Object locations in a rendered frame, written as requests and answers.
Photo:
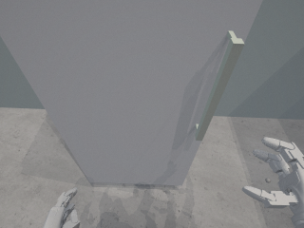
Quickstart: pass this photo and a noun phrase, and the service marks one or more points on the fridge door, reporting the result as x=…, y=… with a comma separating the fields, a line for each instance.
x=125, y=81

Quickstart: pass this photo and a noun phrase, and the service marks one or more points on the robot right hand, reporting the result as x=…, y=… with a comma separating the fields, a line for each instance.
x=289, y=153

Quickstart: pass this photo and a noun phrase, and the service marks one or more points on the robot right forearm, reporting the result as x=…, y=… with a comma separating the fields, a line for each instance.
x=298, y=220

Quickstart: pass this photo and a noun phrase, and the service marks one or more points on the handle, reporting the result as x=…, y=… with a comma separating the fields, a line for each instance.
x=225, y=71

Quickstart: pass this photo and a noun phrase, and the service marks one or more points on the robot left hand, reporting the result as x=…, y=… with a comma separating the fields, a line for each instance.
x=58, y=214

